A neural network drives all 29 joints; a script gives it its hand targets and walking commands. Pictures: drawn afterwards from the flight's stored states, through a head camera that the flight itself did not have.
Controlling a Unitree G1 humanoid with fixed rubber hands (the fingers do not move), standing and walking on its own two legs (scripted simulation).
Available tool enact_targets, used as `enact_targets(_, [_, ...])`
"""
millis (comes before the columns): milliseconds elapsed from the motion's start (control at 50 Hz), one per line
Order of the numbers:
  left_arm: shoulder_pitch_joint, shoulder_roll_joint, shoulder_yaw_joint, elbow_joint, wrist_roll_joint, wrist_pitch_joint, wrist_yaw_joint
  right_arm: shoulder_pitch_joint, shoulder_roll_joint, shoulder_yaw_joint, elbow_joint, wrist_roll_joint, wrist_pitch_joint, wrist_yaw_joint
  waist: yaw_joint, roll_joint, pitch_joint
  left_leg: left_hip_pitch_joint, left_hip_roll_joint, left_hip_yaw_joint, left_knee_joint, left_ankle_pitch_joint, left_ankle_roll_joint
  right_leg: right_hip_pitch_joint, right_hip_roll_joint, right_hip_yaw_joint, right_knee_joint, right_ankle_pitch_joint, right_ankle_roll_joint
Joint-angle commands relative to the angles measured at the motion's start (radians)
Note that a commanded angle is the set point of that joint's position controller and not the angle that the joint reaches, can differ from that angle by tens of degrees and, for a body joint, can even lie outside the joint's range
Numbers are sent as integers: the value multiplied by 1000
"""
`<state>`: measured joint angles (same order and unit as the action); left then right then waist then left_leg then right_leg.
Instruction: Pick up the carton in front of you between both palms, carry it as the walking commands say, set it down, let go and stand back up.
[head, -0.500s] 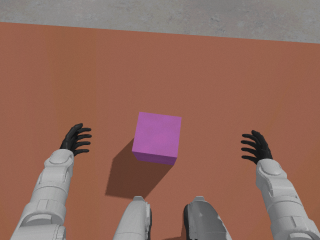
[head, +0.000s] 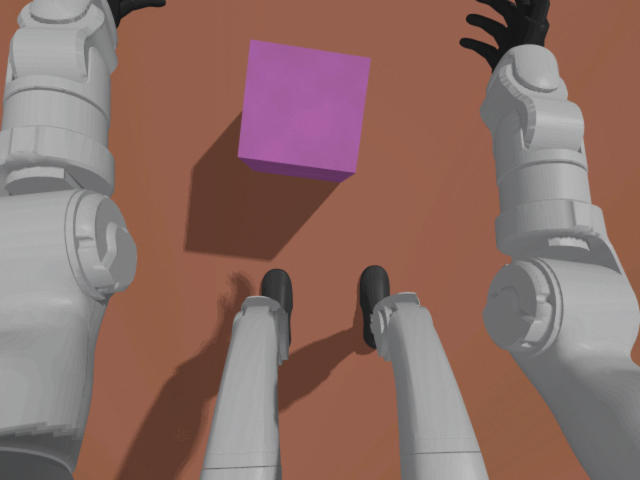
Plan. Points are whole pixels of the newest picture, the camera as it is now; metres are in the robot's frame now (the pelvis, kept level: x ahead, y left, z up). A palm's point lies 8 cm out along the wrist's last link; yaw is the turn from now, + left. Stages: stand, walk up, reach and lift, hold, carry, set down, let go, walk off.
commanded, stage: reach and lift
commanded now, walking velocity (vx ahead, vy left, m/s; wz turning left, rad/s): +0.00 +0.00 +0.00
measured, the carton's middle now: (303, 123) +0.55 +0.02 -0.53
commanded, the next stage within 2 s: none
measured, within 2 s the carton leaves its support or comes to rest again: leaves its support in 1.82 s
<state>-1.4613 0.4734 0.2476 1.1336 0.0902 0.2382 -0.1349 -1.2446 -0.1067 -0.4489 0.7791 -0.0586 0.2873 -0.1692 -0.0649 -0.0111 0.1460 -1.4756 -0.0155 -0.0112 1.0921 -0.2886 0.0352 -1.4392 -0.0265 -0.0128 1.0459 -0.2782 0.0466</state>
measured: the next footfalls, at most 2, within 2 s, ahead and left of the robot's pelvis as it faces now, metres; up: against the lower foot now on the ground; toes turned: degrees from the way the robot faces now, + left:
none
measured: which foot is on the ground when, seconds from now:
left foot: down 0.00-1.00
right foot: down 0.00-1.00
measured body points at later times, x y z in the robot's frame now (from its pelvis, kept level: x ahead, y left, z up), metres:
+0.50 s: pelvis +0.02 -0.02 -0.13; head +0.39 +0.01 +0.13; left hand +0.58 +0.21 -0.31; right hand +0.54 -0.17 -0.31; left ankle +0.09 +0.10 -0.62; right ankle +0.09 -0.16 -0.62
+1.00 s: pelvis -0.03 -0.01 -0.28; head +0.37 +0.01 -0.08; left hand +0.58 +0.19 -0.48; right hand +0.54 -0.17 -0.47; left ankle +0.09 +0.10 -0.62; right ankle +0.09 -0.15 -0.62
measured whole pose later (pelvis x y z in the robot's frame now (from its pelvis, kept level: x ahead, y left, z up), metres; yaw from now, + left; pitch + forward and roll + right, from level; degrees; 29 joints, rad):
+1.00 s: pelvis -0.03 -0.01 -0.28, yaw -3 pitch +35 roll -5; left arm -1.75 0.60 -0.05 1.29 -0.18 0.12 -0.03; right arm -1.60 -0.22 -0.27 1.08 0.15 0.12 -0.20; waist -0.04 -0.04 0.53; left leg -2.23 -0.01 -0.04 2.19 -0.57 0.03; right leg -2.18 0.07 0.03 2.13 -0.57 0.11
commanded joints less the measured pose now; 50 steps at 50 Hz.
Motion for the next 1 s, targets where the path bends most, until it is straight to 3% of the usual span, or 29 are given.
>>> enact_targets(0, [-302, 116, 38, -120, 36, -30, 3, -204, -90, -36, -129, -32, -38, 5, -16, 145, -1143, 744, -45, -12, -95, 280, -43, 377, 115, -84, -44, 135, 21])
enact_targets(120, [-200, 6, 98, -161, 83, -87, 16, -85, -28, -77, -145, -77, -122, 36, -2, 170, -1170, 822, -31, -57, 11, 732, -39, 145, 125, -75, 5, 340, 17])
enact_targets(180, [-121, -36, 135, -153, 103, -113, 29, -36, -11, -85, -130, -92, -168, 44, 14, 150, -1143, 788, -16, -85, 96, 843, -34, -46, 122, -68, 55, 342, 29])
enact_targets(240, [-68, -37, 156, -145, 107, -135, 44, -21, -3, -68, -111, -83, -197, 45, 40, 113, -1128, 596, -21, -74, 182, 731, -35, -128, 121, -59, 155, 296, 39])
enact_targets(320, [-71, -7, 110, -140, 52, -163, 68, -37, -11, -23, -75, -44, -213, 29, 49, 69, -1129, 302, -31, -45, 299, 579, -40, -112, 123, -47, 319, 303, 48])
enact_targets(500, [-217, 146, -89, -152, -154, -167, 99, -166, -98, 134, -63, 126, -191, -40, 42, 113, -1335, 88, -19, 2, 606, 417, -62, -37, 117, -42, 637, 347, 41])
enact_targets(600, [-398, 240, -168, -148, -225, -128, 102, -345, -156, 183, -74, 209, -141, -68, 50, 133, -1354, 28, -5, 34, 707, 179, -58, -12, 111, -64, 741, 159, 31])
enact_targets(720, [-529, 242, -246, 21, -248, -99, 89, -495, -185, 177, 77, 218, -115, -55, 30, 131, -1085, -84, 26, 16, 764, -84, -49, -146, 83, -83, 821, -77, 29])
enact_targets(840, [-588, 237, -262, 95, -236, -114, 79, -576, -221, 137, 194, 179, -150, -23, 19, 114, -905, -130, 36, -23, 839, -88, -51, -221, 78, -84, 921, -89, 25])
enact_targets(980, [-685, 262, -306, 19, -297, -151, 110, -652, -257, 189, 176, 223, -198, -32, 16, 84, -971, -21, 31, -47, 936, 102, -43, -228, 82, -101, 1010, 50, 31])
